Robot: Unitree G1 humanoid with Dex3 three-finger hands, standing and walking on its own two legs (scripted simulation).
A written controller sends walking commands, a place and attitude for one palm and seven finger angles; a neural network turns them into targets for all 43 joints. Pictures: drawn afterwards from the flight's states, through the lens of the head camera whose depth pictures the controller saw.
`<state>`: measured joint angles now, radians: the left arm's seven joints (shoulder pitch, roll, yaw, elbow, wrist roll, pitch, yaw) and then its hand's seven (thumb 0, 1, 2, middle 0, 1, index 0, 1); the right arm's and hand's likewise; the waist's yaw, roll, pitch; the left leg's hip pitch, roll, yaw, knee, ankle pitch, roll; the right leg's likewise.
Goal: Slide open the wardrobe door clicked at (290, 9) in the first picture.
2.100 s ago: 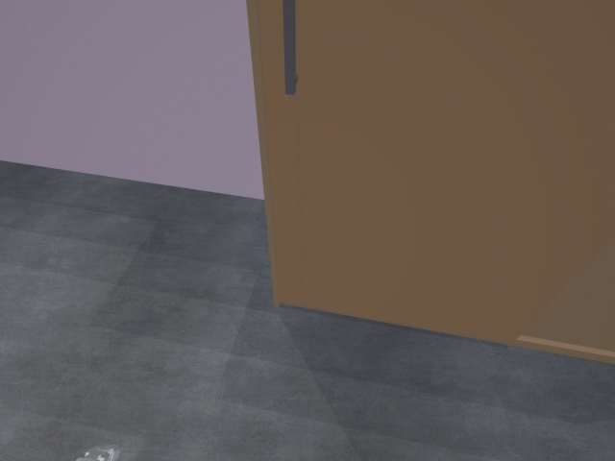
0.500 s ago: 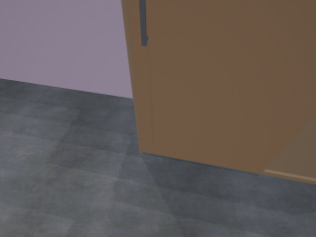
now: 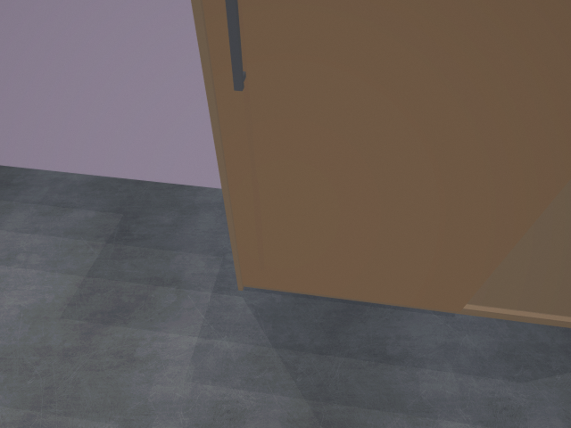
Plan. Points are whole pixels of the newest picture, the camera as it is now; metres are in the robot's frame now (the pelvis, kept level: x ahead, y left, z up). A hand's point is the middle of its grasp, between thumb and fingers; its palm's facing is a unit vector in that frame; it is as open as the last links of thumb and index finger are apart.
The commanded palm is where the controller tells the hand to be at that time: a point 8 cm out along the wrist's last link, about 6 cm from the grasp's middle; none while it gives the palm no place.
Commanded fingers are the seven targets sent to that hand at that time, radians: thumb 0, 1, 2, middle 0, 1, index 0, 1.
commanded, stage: take the last steps up to it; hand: left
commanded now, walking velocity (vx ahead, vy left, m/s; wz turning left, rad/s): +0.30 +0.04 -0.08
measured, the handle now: (236, 30) +0.72 +0.14 +0.24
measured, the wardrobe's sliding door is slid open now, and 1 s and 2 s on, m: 0.00 0.00 0.00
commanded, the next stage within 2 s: come to a stop and stand still in 0.44 s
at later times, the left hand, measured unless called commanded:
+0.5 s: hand (215, 359) +0.27 +0.15 -0.18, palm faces -0.04 -0.98 -0.18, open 7.4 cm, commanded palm none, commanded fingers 0.00 0.90 0.90 -0.20 -0.30 -0.20 -0.30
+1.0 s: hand (183, 376) +0.24 +0.20 -0.18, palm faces +0.00 -0.98 -0.22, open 7.4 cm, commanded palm none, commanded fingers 0.00 0.90 0.90 -0.20 -0.30 -0.20 -0.30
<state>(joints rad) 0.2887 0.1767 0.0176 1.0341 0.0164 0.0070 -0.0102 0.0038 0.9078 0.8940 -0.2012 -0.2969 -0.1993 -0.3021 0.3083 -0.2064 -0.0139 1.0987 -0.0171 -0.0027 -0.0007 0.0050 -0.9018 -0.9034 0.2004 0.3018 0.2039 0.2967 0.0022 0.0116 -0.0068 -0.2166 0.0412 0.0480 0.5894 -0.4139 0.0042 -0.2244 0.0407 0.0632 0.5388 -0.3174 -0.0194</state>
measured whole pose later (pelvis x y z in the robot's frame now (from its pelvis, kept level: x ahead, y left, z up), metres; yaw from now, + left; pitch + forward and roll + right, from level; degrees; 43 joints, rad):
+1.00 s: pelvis +0.20 +0.01 +0.00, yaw -5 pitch -1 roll -1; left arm 0.25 0.21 0.07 1.00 0.01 0.06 0.03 0.00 0.91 0.89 -0.20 -0.30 -0.19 -0.30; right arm 0.10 -0.12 -0.03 0.96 -0.02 0.01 -0.04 0.00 -0.91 -0.90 0.20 0.30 0.20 0.30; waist 0.02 -0.03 0.10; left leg -0.37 0.07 0.11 0.53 -0.14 0.02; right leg -0.40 0.00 -0.01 1.06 -0.52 0.04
